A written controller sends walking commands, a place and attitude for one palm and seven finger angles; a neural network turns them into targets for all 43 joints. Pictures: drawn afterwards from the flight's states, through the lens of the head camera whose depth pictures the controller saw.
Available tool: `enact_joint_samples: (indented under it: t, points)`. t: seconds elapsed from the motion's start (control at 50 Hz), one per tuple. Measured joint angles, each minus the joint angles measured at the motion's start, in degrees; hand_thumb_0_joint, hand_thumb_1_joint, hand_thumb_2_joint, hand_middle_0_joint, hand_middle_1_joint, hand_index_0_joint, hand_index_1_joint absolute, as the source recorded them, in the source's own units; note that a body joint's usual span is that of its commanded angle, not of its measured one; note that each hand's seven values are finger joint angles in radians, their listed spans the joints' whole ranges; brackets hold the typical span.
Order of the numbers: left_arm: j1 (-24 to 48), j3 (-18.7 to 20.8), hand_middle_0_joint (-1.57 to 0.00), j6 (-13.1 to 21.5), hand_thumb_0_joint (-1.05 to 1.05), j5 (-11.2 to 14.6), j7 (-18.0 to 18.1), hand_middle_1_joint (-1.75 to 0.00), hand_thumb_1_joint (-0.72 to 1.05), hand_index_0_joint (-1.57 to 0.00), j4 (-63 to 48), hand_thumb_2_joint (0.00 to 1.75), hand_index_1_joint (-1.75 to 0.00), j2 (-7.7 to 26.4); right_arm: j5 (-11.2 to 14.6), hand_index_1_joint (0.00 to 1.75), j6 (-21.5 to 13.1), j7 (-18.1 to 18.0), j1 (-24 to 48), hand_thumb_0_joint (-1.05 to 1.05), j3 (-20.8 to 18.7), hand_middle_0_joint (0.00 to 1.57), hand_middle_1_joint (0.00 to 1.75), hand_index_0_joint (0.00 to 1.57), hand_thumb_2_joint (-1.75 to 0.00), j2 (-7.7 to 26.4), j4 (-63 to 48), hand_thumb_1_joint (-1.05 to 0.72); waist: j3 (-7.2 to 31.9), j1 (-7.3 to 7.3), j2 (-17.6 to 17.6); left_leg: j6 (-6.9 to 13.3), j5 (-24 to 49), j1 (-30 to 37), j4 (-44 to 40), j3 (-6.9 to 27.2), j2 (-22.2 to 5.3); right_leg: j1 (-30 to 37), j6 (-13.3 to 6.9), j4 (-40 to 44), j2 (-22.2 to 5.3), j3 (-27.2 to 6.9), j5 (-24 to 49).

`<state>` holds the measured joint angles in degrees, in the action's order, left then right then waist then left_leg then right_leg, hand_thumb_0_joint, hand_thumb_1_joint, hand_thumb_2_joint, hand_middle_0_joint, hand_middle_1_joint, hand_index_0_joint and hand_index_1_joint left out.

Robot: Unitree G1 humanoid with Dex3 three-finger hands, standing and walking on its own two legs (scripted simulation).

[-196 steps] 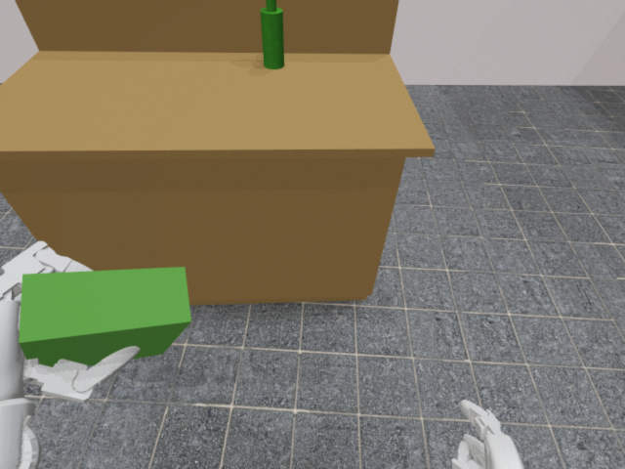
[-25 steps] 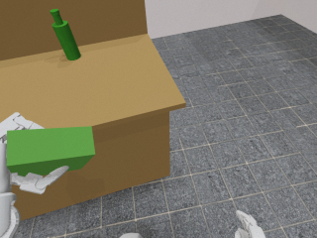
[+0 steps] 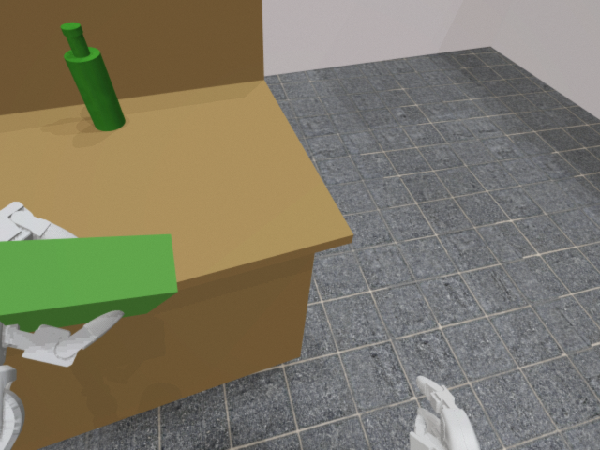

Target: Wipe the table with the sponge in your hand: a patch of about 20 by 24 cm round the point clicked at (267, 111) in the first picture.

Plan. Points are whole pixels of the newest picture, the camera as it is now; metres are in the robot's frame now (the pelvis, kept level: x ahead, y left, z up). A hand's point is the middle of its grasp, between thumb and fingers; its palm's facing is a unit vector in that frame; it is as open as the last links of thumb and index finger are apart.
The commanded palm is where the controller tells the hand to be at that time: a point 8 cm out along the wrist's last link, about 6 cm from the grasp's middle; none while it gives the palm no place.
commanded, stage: come to a stop and stand still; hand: left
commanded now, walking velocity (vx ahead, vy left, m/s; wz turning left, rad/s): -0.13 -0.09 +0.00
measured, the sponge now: (113, 283) +0.24 +0.21 +0.16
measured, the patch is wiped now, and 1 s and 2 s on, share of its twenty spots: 0.00 0.00 0.00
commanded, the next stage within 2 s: look again from close up in 1.40 s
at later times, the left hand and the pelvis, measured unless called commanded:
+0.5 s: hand (114, 346) +0.17 +0.18 +0.17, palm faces +0.38 -0.78 -0.49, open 9.6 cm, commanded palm +0.12 +0.23 +0.18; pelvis -0.04 -0.06 +0.00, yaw +0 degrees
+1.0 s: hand out of the picture +0.10 +0.19 +0.17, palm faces +0.47 -0.79 -0.40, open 9.6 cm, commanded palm +0.05 +0.22 +0.18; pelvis -0.11 -0.06 +0.00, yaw +0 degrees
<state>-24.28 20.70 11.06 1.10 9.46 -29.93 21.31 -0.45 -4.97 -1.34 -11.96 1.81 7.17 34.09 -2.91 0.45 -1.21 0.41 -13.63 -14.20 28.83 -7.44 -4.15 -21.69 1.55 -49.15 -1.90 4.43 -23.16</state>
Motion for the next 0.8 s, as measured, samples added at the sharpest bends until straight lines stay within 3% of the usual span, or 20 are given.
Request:
enact_joint_samples:
  t: [0.14, 0.2, 0.24, 0.28, 0.38, 0.5, 0.64, 0.7, 0.74, 0.8]
  points:
    - [-3.84, -0.63, -0.81, -1.43, 0.00, 0.49, -0.68, -1.33, -0.45, -0.80, -2.01, 0.99, -1.33, 1.65, -0.33, 0.30, -0.60, 0.12, 0.04, 0.01, 1.94, 0.20, 0.30, 0.21, -0.90, -1.15, -0.74, -0.90, -1.26, 0.47, 0.93, -1.99, -0.35, 0.16, 0.59, -0.37, -0.72, 5.79, 0.05, 16.81, 1.81, 1.37, 5.98]
    - [-3.16, -0.74, -0.81, -1.74, 0.00, 0.19, -0.40, -1.33, -0.45, -0.80, 0.04, 0.99, -1.33, 0.71, 0.09, 0.30, 0.22, -0.23, 1.02, 0.01, 1.27, 0.21, 0.30, 0.21, -0.90, 1.00, -0.16, -0.90, -2.02, 0.11, 4.27, -2.84, -1.44, -1.23, 3.79, 1.27, -2.70, 7.06, -5.05, 19.35, 3.98, 2.89, 9.63]
    - [-2.93, -1.22, -0.81, -2.04, 0.00, 0.49, -0.37, -1.33, -0.45, -0.80, 1.13, 0.99, -1.33, -0.29, 0.45, 0.30, 0.76, -0.39, 1.55, 0.01, 0.34, 0.20, 0.30, 0.21, -0.90, 2.63, 0.43, -0.90, -1.64, -0.01, 4.72, -2.82, -7.33, -3.61, 10.02, 3.80, -0.93, 6.21, -6.71, 18.92, 3.80, 2.76, 9.07]
    - [-3.28, -1.57, -0.81, -2.13, 0.00, 0.60, -0.42, -1.33, -0.45, -0.80, 2.13, 0.99, -1.33, -1.16, 0.70, 0.30, 1.49, -0.70, 2.09, 0.01, -0.54, 0.20, 0.30, 0.21, -0.90, 4.16, 0.91, -0.90, -1.20, -0.28, 4.06, -2.78, -10.85, -6.25, 18.69, 5.52, 1.65, 5.48, -7.03, 19.18, 2.95, 2.13, 9.36]
    - [-5.12, -1.48, -0.81, -1.84, 0.00, 0.25, -0.09, -1.33, -0.45, -0.80, 3.60, 0.99, -1.33, -0.96, 0.88, 0.30, 3.24, -2.19, 2.73, 0.01, -2.15, 0.20, 0.30, 0.20, -0.90, 6.98, 0.44, -0.90, -0.10, -1.91, 2.47, -3.09, -10.31, -8.58, 27.52, 6.44, 4.03, 4.31, -7.24, 21.07, 1.50, 1.76, 11.63]
    - [-5.42, -0.95, -0.81, -0.96, 0.00, 0.38, 0.15, -1.33, -0.45, -0.80, 2.87, 0.99, -1.33, -0.10, 0.73, 0.30, 3.99, -2.66, 1.96, 0.01, -3.73, 0.20, 0.30, 0.20, -0.90, 8.69, 0.01, -0.91, 0.97, -1.43, 0.92, -2.09, -9.94, -6.09, 21.93, 6.67, 3.80, 3.23, -7.47, 23.93, 0.98, 2.11, 15.01]
    - [-5.71, -1.70, -0.81, -0.32, 0.00, -0.04, 0.40, -1.33, -0.45, -0.80, 1.05, 0.99, -1.33, -0.58, 0.43, 0.30, 3.94, -2.21, -0.41, 0.01, -3.83, 0.20, 0.30, 0.20, -0.90, 8.29, 0.03, -0.91, 3.28, 0.38, -0.53, 0.08, -10.53, 0.96, 5.28, 4.16, 4.03, 2.26, -6.95, 26.40, 0.33, 2.64, 18.73]
    - [-4.88, -2.48, -0.81, -0.44, 0.00, -0.10, 0.53, -1.33, -0.45, -0.80, 1.18, 0.99, -1.33, -1.14, 0.25, 0.30, 3.53, -2.42, -1.48, 0.01, -3.36, 0.20, 0.30, 0.20, -0.90, 7.65, -0.51, -0.91, 4.20, 0.77, 0.49, 1.05, -7.44, 4.87, -3.75, 3.71, 3.38, 0.38, -5.26, 22.76, 1.36, 2.75, 14.34]
    - [-3.26, -2.77, -0.81, -0.38, 0.00, -0.45, 0.68, -1.33, -0.45, -0.80, 2.78, 0.99, -1.33, -1.32, 0.25, 0.30, 2.91, -2.46, -2.06, 0.01, -2.74, 0.20, 0.30, 0.20, -0.90, 6.18, -0.30, -0.91, 4.01, 0.75, 0.60, 0.71, -1.29, 4.94, -3.87, 4.07, 3.03, -2.53, -3.06, 12.26, 2.21, 0.80, 5.75]
    - [-1.12, -2.15, -0.81, -0.44, 0.00, -1.25, 0.20, -1.33, -0.45, -0.80, 5.33, 0.99, -1.33, -0.46, 0.54, 0.30, 1.59, -1.88, -3.40, 0.01, -1.48, 0.20, 0.30, 0.20, -0.90, 3.13, 1.06, -0.90, 4.69, 0.33, 0.61, 0.11, -0.18, 5.32, -3.94, 5.31, 2.32, -6.33, -1.34, -4.90, 2.70, -0.83, 3.85]
